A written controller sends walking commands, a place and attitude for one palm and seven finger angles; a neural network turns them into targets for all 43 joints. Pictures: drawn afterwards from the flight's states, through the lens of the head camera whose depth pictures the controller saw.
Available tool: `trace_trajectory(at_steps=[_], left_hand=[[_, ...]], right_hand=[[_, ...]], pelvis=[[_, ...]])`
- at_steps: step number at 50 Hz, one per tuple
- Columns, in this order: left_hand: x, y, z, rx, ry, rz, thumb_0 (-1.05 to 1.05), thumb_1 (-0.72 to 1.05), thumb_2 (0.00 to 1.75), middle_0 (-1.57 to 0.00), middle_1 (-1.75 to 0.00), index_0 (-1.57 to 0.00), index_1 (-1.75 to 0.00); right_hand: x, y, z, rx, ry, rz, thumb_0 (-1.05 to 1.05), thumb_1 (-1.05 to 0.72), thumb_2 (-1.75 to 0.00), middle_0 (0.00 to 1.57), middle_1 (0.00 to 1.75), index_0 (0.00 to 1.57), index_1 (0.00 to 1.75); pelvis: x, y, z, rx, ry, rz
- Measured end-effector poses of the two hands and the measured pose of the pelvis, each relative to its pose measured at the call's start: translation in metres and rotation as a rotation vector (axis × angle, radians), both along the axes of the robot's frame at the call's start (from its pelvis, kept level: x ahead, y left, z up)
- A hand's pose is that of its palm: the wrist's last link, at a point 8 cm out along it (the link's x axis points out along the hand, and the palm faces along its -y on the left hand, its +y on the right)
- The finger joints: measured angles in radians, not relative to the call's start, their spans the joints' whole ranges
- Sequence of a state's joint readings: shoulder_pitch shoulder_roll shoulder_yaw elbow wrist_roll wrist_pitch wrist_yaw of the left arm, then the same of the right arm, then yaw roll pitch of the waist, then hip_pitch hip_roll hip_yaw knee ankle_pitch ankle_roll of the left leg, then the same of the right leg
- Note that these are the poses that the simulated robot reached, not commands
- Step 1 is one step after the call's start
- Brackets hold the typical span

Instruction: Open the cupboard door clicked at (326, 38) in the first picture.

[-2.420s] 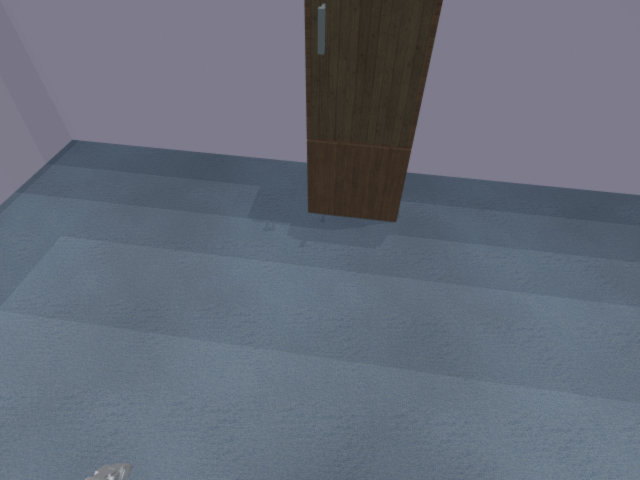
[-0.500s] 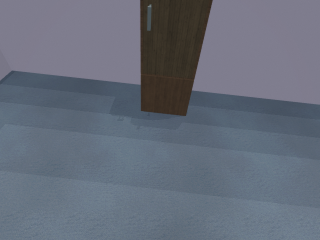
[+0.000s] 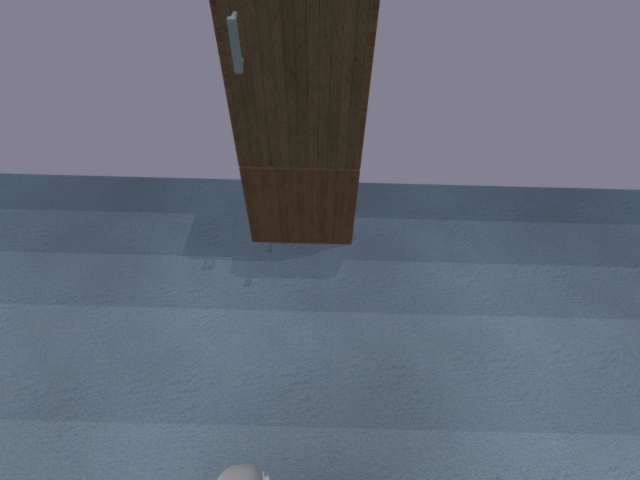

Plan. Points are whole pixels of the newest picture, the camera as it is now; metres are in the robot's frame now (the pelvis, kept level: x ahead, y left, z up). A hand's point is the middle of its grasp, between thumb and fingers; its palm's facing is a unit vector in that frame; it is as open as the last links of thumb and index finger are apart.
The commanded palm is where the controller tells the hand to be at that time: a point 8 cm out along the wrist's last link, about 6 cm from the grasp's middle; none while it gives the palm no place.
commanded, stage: walk to a spot facing it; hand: left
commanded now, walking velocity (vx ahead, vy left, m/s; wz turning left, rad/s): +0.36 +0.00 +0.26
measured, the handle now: (236, 42) +1.07 +0.23 +0.07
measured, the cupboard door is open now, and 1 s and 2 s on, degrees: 0 0 0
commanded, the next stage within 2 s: turn to face it in 0.24 s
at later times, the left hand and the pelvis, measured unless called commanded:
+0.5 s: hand out of the picture +0.10 +0.23 -0.17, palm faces +0.18 -0.98 -0.13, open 7.4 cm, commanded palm none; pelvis +0.19 +0.08 +0.01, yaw +5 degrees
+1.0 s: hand (197, 350) +0.35 +0.22 -0.16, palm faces +0.06 -0.97 -0.22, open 7.3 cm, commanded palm none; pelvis +0.30 +0.04 +0.01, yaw +0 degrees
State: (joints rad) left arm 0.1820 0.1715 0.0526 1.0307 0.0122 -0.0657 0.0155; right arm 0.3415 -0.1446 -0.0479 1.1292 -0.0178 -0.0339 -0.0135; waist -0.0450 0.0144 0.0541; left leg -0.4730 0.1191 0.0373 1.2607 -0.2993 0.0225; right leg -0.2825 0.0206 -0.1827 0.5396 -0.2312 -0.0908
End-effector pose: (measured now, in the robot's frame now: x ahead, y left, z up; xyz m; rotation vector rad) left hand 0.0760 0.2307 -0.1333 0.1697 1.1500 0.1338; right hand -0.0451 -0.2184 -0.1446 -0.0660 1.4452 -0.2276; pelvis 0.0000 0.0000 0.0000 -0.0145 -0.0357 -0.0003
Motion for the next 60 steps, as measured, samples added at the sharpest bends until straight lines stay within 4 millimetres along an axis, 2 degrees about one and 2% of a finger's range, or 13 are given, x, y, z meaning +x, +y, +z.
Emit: trace_trajectory(at_steps=[4, 9, 16, 19, 23, 27, 32, 39, 44, 47, 49, 52, 60], left_hand=[[-0.007, 0.005, 0.003, 0.0, 0.062, 0.04, -0.01, 0.94, 0.9, -0.2, -0.3, -0.2, -0.3], [-0.021, 0.004, -0.003, -0.039, 0.153, 0.117, -0.01, 0.93, 0.9, -0.2, -0.3, -0.2, -0.3], [-0.041, 0.004, -0.016, -0.118, 0.335, 0.24, 0.0, 0.91, 0.9, -0.2, -0.3, -0.2, -0.3], [-0.041, 0.012, -0.022, -0.143, 0.418, 0.275, 0.0, 0.91, 0.9, -0.2, -0.3, -0.2, -0.3], [-0.008, 0.033, -0.017, -0.128, 0.427, 0.254, 0.0, 0.91, 0.9, -0.2, -0.3, -0.2, -0.3], [0.05, 0.057, -0.012, -0.098, 0.341, 0.207, 0.0, 0.91, 0.9, -0.2, -0.3, -0.2, -0.3], [0.121, 0.072, -0.008, -0.069, 0.205, 0.171, 0.0, 0.91, 0.9, -0.19, -0.3, -0.2, -0.3], [0.194, 0.074, 0.003, -0.023, 0.139, 0.078, 0.01, 0.93, 0.9, -0.19, -0.3, -0.2, -0.3], [0.243, 0.057, 0.01, 0.007, 0.1, 0.01, 0.0, 0.92, 0.9, -0.19, -0.3, -0.2, -0.3], [0.263, 0.043, 0.006, 0.013, 0.062, 0.004, 0.0, 0.91, 0.9, -0.19, -0.3, -0.2, -0.3], [0.266, 0.038, 0.007, 0.012, 0.049, 0.034, 0.0, 0.92, 0.9, -0.19, -0.3, -0.2, -0.3], [0.258, 0.035, 0.008, 0.011, 0.087, 0.067, -0.01, 0.93, 0.9, -0.2, -0.3, -0.2, -0.3], [0.231, 0.024, -0.004, -0.068, 0.289, 0.098, 0.0, 0.91, 0.9, -0.2, -0.3, -0.2, -0.3]], right_hand=[[0.098, -0.009, 0.011, -0.022, -0.17, 0.061, 0.0, -0.91, -0.9, 0.2, 0.3, 0.2, 0.29], [0.192, -0.005, 0.026, -0.039, -0.261, 0.15, 0.0, -0.92, -0.9, 0.2, 0.29, 0.2, 0.29], [0.3, 0.039, 0.026, -0.033, -0.275, 0.306, 0.0, -0.92, -0.9, 0.2, 0.3, 0.2, 0.29], [0.335, 0.064, 0.019, -0.034, -0.302, 0.339, 0.0, -0.91, -0.9, 0.2, 0.3, 0.2, 0.29], [0.343, 0.085, 0.022, -0.028, -0.303, 0.298, 0.0, -0.91, -0.9, 0.2, 0.3, 0.2, 0.29], [0.345, 0.079, 0.033, -0.078, -0.307, 0.228, -0.03, -0.96, -0.9, 0.21, 0.3, 0.21, 0.3], [0.328, 0.073, 0.031, -0.08, -0.221, 0.199, -0.02, -0.95, -0.9, 0.2, 0.3, 0.21, 0.3], [0.285, 0.071, 0.014, -0.018, -0.095, 0.085, 0.0, -0.92, -0.9, 0.2, 0.3, 0.2, 0.3], [0.252, 0.064, 0.002, 0.034, 0.032, 0.005, 0.0, -0.91, -0.9, 0.2, 0.3, 0.2, 0.3], [0.243, 0.056, -0.005, 0.057, 0.105, -0.012, 0.0, -0.91, -0.9, 0.2, 0.3, 0.2, 0.3], [0.252, 0.049, -0.002, 0.059, 0.126, -0.003, 0.01, -0.91, -0.9, 0.2, 0.3, 0.2, 0.29], [0.285, 0.038, 0.004, 0.042, 0.089, 0.012, 0.01, -0.91, -0.9, 0.2, 0.3, 0.2, 0.29], [0.421, 0.031, 0.017, -0.02, -0.143, 0.076, 0.01, -0.91, -0.9, 0.2, 0.3, 0.2, 0.29]], pelvis=[[0.032, 0.001, 0.007, -0.013, 0.009, 0.018], [0.073, 0.009, 0.01, -0.029, 0.02, 0.053], [0.134, 0.038, 0.002, -0.042, 0.032, 0.111], [0.159, 0.057, -0.007, -0.025, 0.029, 0.124], [0.182, 0.072, 0.0, -0.015, 0.011, 0.099], [0.198, 0.081, 0.01, -0.006, 0.007, 0.078], [0.217, 0.084, 0.014, 0.002, 0.004, 0.068], [0.244, 0.074, 0.013, 0.019, 0.004, 0.029], [0.267, 0.056, 0.008, 0.028, 0.013, 0.002], [0.281, 0.044, 0.002, 0.017, 0.009, 0.002], [0.291, 0.039, 0.004, 0.011, 0.007, 0.007], [0.307, 0.034, 0.009, 0.01, 0.008, 0.004], [0.352, 0.045, 0.011, -0.007, 0.019, -0.001]])
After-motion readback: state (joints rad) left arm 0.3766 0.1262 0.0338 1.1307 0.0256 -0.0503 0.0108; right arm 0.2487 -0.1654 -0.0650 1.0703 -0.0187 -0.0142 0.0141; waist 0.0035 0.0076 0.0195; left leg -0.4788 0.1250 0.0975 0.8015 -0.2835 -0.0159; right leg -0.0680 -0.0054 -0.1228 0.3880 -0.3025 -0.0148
